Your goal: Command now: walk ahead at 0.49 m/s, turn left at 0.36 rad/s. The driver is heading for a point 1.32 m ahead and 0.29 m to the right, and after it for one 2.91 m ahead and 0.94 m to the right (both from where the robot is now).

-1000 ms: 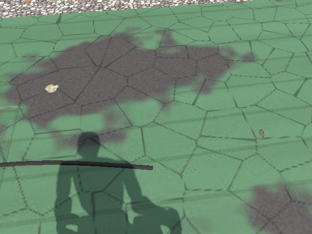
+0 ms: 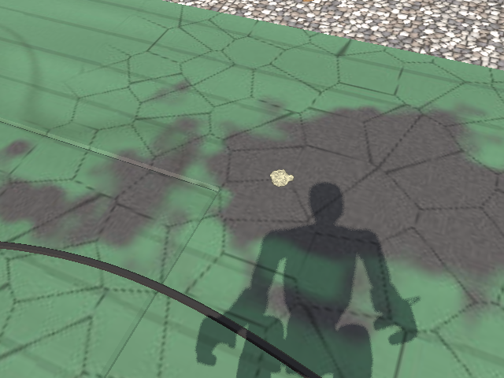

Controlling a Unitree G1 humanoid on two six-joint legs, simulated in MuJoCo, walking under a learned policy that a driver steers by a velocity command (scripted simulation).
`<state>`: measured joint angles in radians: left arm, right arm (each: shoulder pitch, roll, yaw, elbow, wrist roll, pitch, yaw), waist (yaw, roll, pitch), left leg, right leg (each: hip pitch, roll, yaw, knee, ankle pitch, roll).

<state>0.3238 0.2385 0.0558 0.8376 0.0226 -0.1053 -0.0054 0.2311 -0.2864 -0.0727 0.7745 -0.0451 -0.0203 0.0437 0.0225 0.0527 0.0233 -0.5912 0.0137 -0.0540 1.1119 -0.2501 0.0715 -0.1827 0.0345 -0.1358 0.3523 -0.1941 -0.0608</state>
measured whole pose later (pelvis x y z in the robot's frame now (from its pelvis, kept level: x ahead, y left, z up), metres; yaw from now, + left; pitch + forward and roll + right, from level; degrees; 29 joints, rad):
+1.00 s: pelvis +0.51 -0.06 +0.00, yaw -25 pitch +0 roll +0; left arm 0.30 0.26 0.07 0.87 0.00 -0.04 -0.01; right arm 0.17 -0.24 -0.04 0.79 -0.05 -0.05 0.01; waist 0.01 0.02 0.06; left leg -0.57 0.12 -0.02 1.12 -0.29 -0.03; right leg -0.21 0.14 -0.01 0.38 -0.18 -0.15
